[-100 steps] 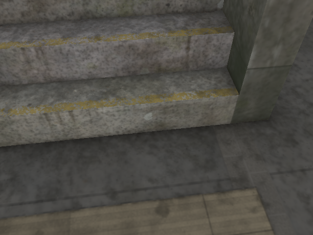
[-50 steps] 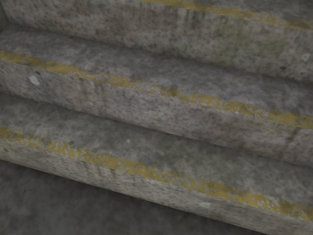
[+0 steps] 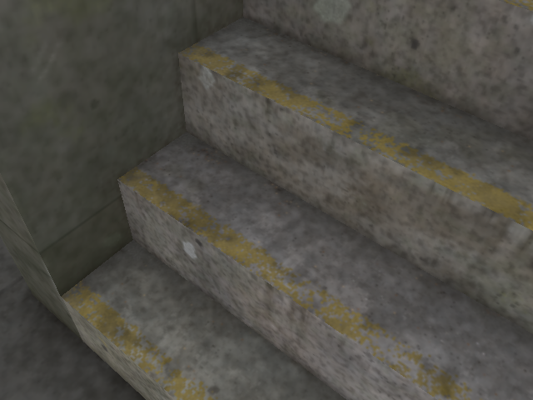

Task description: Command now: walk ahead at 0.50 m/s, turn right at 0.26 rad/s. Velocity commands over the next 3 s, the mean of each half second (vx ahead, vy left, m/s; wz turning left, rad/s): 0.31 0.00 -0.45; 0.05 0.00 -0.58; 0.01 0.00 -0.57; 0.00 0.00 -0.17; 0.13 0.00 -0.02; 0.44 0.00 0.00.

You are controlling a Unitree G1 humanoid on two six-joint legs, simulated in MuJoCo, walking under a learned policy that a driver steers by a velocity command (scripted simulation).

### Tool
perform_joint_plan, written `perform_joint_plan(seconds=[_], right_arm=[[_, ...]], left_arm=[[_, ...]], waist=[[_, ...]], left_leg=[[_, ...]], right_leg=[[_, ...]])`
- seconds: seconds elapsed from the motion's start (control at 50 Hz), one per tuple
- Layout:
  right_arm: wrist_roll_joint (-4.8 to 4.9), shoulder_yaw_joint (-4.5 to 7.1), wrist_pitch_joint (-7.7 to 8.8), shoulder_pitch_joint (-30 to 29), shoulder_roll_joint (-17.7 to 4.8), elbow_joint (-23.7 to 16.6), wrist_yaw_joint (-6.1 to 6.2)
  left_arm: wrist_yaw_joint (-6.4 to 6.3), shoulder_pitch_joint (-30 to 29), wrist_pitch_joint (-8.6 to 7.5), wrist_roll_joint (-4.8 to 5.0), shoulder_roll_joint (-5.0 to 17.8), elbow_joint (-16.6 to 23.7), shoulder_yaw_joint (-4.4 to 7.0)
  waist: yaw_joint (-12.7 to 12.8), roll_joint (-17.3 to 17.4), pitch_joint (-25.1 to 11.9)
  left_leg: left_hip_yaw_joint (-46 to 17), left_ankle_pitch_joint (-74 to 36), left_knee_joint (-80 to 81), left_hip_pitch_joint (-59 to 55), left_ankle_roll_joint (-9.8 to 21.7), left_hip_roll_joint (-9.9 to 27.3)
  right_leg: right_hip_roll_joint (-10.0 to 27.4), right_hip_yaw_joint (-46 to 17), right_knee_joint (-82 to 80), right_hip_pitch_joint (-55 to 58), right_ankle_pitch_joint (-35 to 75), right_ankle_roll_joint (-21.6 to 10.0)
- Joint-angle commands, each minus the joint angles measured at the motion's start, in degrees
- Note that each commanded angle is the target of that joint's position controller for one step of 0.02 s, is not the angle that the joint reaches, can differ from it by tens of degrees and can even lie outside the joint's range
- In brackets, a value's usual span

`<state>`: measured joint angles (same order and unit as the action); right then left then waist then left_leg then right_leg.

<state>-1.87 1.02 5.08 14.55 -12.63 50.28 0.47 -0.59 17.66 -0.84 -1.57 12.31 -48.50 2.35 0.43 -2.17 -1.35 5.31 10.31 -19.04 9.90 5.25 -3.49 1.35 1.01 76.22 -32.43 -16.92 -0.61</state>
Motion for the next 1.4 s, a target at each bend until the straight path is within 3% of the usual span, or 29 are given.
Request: perform_joint_plan(seconds=[0.02,0.1,0.18,0.2,0.22,0.24,0.26,0.28,0.32,0.44,0.52,0.68,0.7,0.72,0.74,0.76,0.78,0.8,0.84,0.88,0.96,1.16,1.24,1.26,1.28,1.3,1.32,1.36,1.4], right_arm=[[-0.20,1.09,1.66,-2.5,-5.9,-2.5,0.60],[0.53,0.79,1.87,-3.1,-6.3,-2.2,1.03],[2.27,1.24,-1.63,-3.1,-8.0,-3.0,2.28],[3.35,1.53,-2.10,-5.1,-8.3,-4.0,2.48],[3.01,0.95,-2.34,-4.4,-6.2,-5.7,2.37],[1.23,-0.46,-3.32,-2.7,-1.1,-7.0,2.10],[-0.44,-0.94,-4.55,-2.1,-1.3,-6.0,2.18],[-0.37,-0.39,-4.99,-3.7,-3.0,-6.6,1.99],[-0.82,0.69,-5.23,-5.8,-5.7,-7.9,1.49],[0.44,0.19,-7.09,-8.4,-3.3,-12.8,1.44],[0.23,0.36,-7.81,-9.1,-3.0,-15.0,1.57],[1.97,1.97,-6.81,-4.1,-4.9,-17.6,3.11],[4.41,2.66,-5.79,-4.2,-5.8,-16.5,2.90],[4.29,3.02,-5.35,-3.3,-6.3,-15.5,2.68],[2.99,3.56,-5.33,-2.7,-8.2,-14.8,2.66],[-1.40,4.06,-5.02,-2.6,-11.6,-16.6,2.25],[-3.10,3.53,-4.11,-7.0,-8.8,-19.1,2.03],[-2.09,2.63,-4.02,-12.3,-5.2,-19.9,2.04],[0.45,2.12,-3.87,-15.1,-4.9,-21.3,2.63],[0.33,1.99,-3.81,-10.0,-7.1,-20.5,4.32],[0.02,2.90,-4.94,-3.8,-8.7,-19.2,5.35],[1.19,5.60,-4.96,-6.8,-12.8,-17.1,3.75],[2.11,5.52,-4.88,-3.2,-10.5,-14.1,3.34],[0.79,4.60,-4.59,-4.0,-7.1,-15.0,2.59],[-0.52,4.32,-3.88,-9.0,-6.5,-19.3,2.86],[0.24,5.61,-3.86,-14.3,-10.7,-19.9,3.13],[1.15,5.86,-4.41,-12.5,-11.3,-19.1,2.89],[-0.14,6.05,-4.73,-8.7,-11.4,-16.7,3.29],[-0.14,5.44,-4.52,-8.5,-9.4,-17.2,2.87]], left_arm=[[-0.32,1.6,0.30,-0.85,3.3,2.4,1.20],[-1.67,1.7,1.34,-0.24,2.1,3.0,0.32],[-2.60,6.7,-0.30,0.80,0.8,2.0,-0.22],[-2.63,10.1,-0.93,0.60,0.7,0.7,-0.17],[-2.76,9.8,-1.49,-0.43,4.5,1.0,0.86],[-2.51,9.2,-1.68,-1.10,9.9,2.6,1.92],[-2.27,5.6,-1.47,-0.30,10.0,4.3,2.05],[-1.92,0.6,-0.67,-0.24,8.9,5.6,1.92],[-2.05,-3.9,0.57,-0.45,8.1,7.2,1.64],[-2.73,0.5,1.81,0.02,9.3,6.7,2.75],[-2.58,-0.3,2.23,-0.16,9.3,8.4,3.50],[-1.70,-6.0,3.54,-0.50,9.4,12.8,4.74],[-3.37,-12.1,3.20,4.04,8.4,16.6,4.40],[-3.80,-11.2,3.20,4.70,8.4,16.7,4.50],[-3.37,-7.2,3.27,3.67,6.4,15.9,4.51],[-3.42,-6.1,2.53,2.92,8.8,17.6,5.43],[-2.99,-4.1,2.28,2.09,12.4,17.8,6.50],[-2.95,-1.7,3.16,2.35,12.6,16.3,6.72],[-3.15,-2.3,3.68,1.72,11.2,15.2,6.01],[-2.87,-8.2,2.88,1.01,8.8,17.7,4.83],[-2.84,-13.7,2.46,1.83,6.8,20.7,3.36],[-0.51,-12.1,2.51,1.80,7.4,19.8,2.51],[0.20,-2.0,2.24,2.55,9.5,14.6,3.98],[-0.61,1.1,2.29,2.70,12.6,13.9,5.09],[-1.18,-1.9,2.04,-0.54,20.3,16.4,6.26],[-0.83,-5.1,0.69,-2.18,18.5,18.2,6.06],[-0.64,-10.6,-0.20,-1.56,17.1,18.7,5.28],[-0.96,-15.2,-0.24,1.47,13.0,19.2,4.02],[-1.77,-13.5,0.23,1.04,12.2,18.7,3.16]], waist=[[1.1,5.3,0.2],[1.3,10.7,-1.5],[2.3,8.5,-5.0],[4.3,7.3,-3.9],[3.1,-0.5,-2.2],[-0.3,-9.8,-0.6],[0.2,-4.6,-3.5],[-1.2,-1.6,0.7],[-2.2,1.1,3.2],[0.7,-3.9,-3.5],[1.1,-5.6,-3.9],[-0.3,-7.9,-2.7],[-2.1,-5.2,-3.2],[-2.1,-1.6,-3.7],[0.1,10.8,-4.7],[-0.2,20.6,-4.3],[1.6,17.6,-4.2],[3.8,12.8,-0.6],[3.8,2.3,2.1],[0.4,2.2,1.3],[-2.5,8.4,-2.1],[-2.2,11.1,-5.1],[0.8,7.0,-4.7],[1.3,-4.0,-3.8],[1.0,-15.8,-2.6],[3.6,-8.0,-4.2],[-0.2,-7.0,-2.8],[-2.2,-4.3,-3.6],[-2.4,-4.1,-5.2]], left_leg=[[-5.5,-26.8,6.1,0.3,7.1,16.4],[-0.2,-41.5,0.9,2.4,6.0,15.7],[0.9,-62.9,-17.2,-8.7,4.8,17.7],[2.1,-52.0,-25.8,-3.9,2.3,15.7],[2.5,-17.1,-36.3,12.8,-2.1,12.2],[-0.5,15.7,-46.6,24.3,-6.1,3.7],[-6.5,17.9,-54.0,20.1,-8.0,4.7],[-6.8,16.3,-56.5,20.7,-9.4,4.9],[-5.2,12.7,-58.2,22.4,-10.4,3.6],[-4.0,11.4,-49.4,26.7,-10.7,2.1],[-4.5,11.6,-39.5,22.5,-9.3,1.1],[-6.2,15.2,-16.6,7.5,-6.0,-1.3],[-8.8,5.4,-6.1,4.6,-7.2,1.2],[-9.0,0.1,0.9,-2.9,-6.8,3.1],[-16.9,-8.8,1.7,-12.1,-3.9,11.9],[-32.4,-24.2,3.2,-5.2,8.7,28.0],[-34.3,-22.9,5.7,1.5,14.3,31.6],[-26.2,-16.8,3.7,4.6,11.3,26.2],[-13.4,-8.3,0.1,6.7,5.2,15.7],[-9.9,-11.2,0.2,5.0,6.9,13.9],[-10.9,-14.3,1.9,-6.7,9.9,17.4],[-6.6,-1.8,3.9,-0.4,8.3,21.9],[0.4,4.8,-6.8,8.3,-1.0,18.3],[5.5,16.4,-22.8,22.8,-6.8,13.4],[2.1,28.3,-37.4,36.4,-11.1,5.6],[-7.0,25.5,-47.1,34.2,-10.7,5.4],[-8.8,18.1,-49.1,33.9,-9.6,5.8],[-8.1,9.7,-49.9,32.1,-10.0,5.3],[-7.3,6.4,-51.2,28.7,-10.3,3.4]], right_leg=[[0.2,-0.1,-2.6,1.9,1.8,0.0],[-2.6,4.5,-25.9,17.2,-4.5,-1.8],[-5.6,6.3,-49.8,18.7,2.7,-4.6],[-5.5,4.5,-57.4,23.1,10.7,-5.3],[2.8,-8.6,-58.5,32.4,29.2,-6.4],[16.8,-23.4,-53.1,34.1,69.0,-13.3],[20.4,-23.9,-55.1,25.7,59.4,-21.6],[16.9,-20.7,-57.0,19.5,45.6,-21.9],[11.9,-16.3,-55.3,16.6,47.2,-17.9],[8.1,-16.5,-49.7,30.0,55.5,-11.6],[8.0,-20.9,-50.0,27.8,44.5,-11.1],[5.5,-31.2,-52.8,21.7,27.1,-8.4],[6.0,-34.7,-52.9,21.0,19.6,-7.5],[3.0,-31.9,-48.9,16.7,9.0,-5.9],[-4.1,-21.5,-33.6,5.9,-10.3,-2.9],[-13.3,-9.6,-8.6,-5.3,-25.3,2.1],[-8.3,-10.1,11.2,-5.4,-25.8,5.5],[-6.9,-9.2,22.3,-7.2,-22.0,6.6],[-5.5,-9.3,19.4,-8.3,-8.3,7.0],[-5.5,-7.2,14.6,-8.1,-0.4,8.5],[-2.4,-5.7,-4.1,-11.1,-2.4,11.0],[1.4,1.5,-31.6,8.4,-7.1,3.1],[-1.9,2.8,-53.3,25.6,2.1,-3.8],[7.8,-11.8,-56.0,34.3,9.5,-8.0],[22.6,-32.6,-57.4,29.6,23.4,-19.8],[21.4,-28.9,-59.2,24.9,22.8,-21.7],[17.5,-23.1,-58.9,22.2,21.7,-17.4],[12.2,-17.4,-56.0,20.7,23.5,-12.1],[10.4,-16.0,-54.5,18.8,27.4,-11.6]])
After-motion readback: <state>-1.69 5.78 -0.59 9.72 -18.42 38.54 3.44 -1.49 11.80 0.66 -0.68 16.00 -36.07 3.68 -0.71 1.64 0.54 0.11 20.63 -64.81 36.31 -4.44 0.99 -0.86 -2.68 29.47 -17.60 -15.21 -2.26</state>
